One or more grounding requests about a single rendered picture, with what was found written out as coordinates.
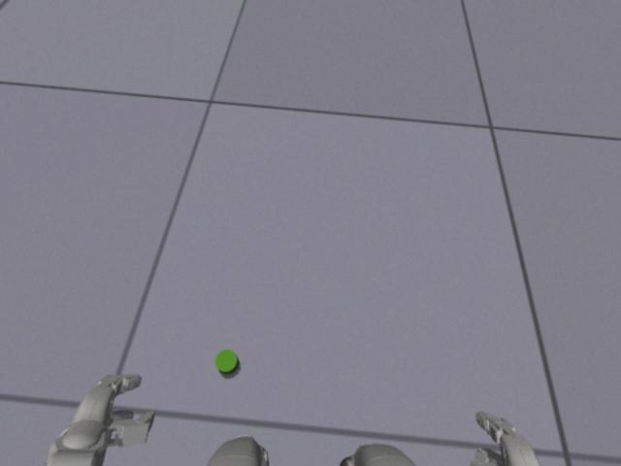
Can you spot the left robot hand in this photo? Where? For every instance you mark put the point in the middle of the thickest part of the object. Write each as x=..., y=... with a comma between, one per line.
x=97, y=404

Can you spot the left robot arm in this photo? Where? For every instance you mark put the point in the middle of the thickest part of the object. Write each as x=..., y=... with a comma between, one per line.
x=82, y=443

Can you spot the right robot hand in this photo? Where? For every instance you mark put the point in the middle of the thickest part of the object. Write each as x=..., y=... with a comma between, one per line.
x=515, y=449

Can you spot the tin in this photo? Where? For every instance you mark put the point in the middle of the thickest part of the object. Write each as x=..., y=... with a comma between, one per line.
x=227, y=362

